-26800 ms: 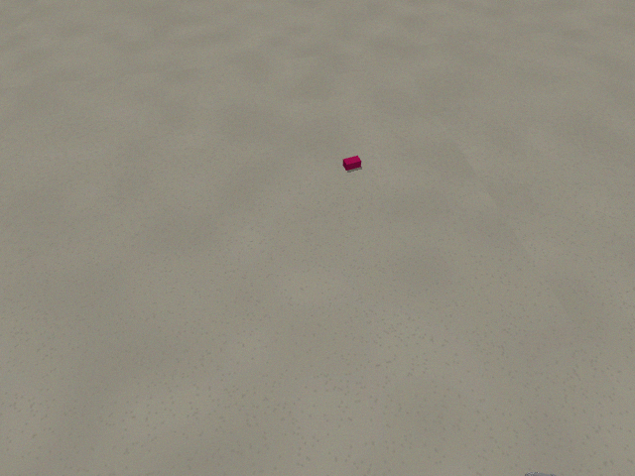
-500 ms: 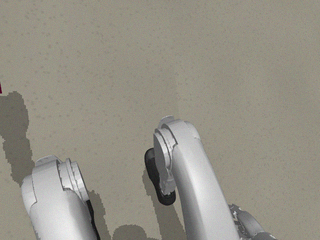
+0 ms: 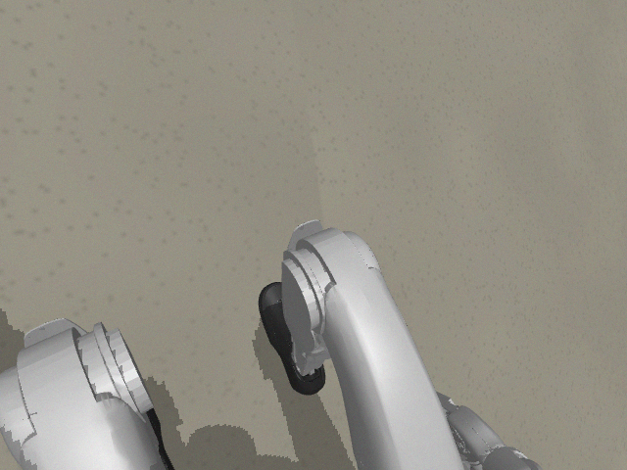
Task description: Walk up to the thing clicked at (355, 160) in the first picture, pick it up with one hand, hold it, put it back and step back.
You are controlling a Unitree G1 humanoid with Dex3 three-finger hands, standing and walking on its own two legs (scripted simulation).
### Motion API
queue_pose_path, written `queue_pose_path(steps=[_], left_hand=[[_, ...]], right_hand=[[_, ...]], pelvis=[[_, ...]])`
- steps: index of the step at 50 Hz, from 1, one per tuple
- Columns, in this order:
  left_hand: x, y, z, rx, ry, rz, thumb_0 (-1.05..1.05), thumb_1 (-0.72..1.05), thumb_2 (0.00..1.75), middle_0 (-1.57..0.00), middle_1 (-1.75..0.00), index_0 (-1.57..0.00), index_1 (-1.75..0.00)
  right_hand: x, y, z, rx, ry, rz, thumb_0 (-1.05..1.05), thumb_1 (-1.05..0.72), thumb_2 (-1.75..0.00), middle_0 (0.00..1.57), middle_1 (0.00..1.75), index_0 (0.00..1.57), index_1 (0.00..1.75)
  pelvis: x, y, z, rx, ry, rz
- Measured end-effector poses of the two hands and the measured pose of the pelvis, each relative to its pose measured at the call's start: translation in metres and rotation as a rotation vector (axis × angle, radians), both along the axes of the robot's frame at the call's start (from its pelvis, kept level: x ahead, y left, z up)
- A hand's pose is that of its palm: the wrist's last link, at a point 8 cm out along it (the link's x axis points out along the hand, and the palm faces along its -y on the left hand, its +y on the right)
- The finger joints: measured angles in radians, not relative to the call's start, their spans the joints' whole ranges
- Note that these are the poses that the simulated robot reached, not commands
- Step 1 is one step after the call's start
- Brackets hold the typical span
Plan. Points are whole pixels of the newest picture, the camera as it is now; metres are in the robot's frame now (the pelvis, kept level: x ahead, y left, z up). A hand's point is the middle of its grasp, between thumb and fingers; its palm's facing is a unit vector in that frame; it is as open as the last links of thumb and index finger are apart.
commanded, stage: rest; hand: left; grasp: from above
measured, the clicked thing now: out of the picture +0.50 +0.31 -0.27
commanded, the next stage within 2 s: open in 0.52 s
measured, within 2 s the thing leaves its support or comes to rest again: rests again in 0.30 s
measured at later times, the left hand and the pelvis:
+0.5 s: hand out of the picture +0.49 +0.30 -0.25, palm faces -0.48 -0.08 -0.87, open 7.4 cm; pelvis +0.00 +0.00 +0.00, yaw -2 degrees
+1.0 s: hand out of the picture +0.49 +0.30 -0.25, palm faces -0.47 -0.08 -0.88, open 8.6 cm; pelvis +0.00 +0.00 +0.00, yaw -2 degrees
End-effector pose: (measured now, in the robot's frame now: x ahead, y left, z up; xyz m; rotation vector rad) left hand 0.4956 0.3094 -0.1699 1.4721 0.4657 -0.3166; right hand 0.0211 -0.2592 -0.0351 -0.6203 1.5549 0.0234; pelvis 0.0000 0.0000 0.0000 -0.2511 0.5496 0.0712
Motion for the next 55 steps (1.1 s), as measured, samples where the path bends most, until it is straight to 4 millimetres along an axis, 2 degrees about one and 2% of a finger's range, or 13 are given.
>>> queue_pose_path(steps=[33,40,55], left_hand=[[-0.001,-0.004,-0.022,0.002,0.005,0.006,0.00,0.41,0.14,-0.88,-0.31,-0.92,-0.25],[0.000,-0.004,-0.021,0.003,-0.009,0.003,0.00,0.37,0.23,-0.83,-0.38,-0.87,-0.32],[0.004,-0.002,-0.016,0.009,-0.014,0.012,-0.01,0.19,0.46,-0.63,-0.56,-0.67,-0.51]], right_hand=[[0.002,0.011,0.004,0.027,-0.018,0.065,0.00,-0.91,-0.90,0.21,0.30,0.20,0.30],[0.004,0.011,0.003,0.035,-0.021,0.076,0.00,-0.91,-0.89,0.21,0.30,0.20,0.30],[0.006,0.014,0.002,0.044,-0.031,0.079,0.00,-0.90,-0.89,0.21,0.30,0.20,0.30]], pelvis=[[-0.002,0.003,-0.004,-0.025,-0.036,-0.018],[-0.003,0.003,-0.004,-0.024,-0.040,-0.019],[-0.003,0.004,-0.004,-0.031,-0.036,-0.021]])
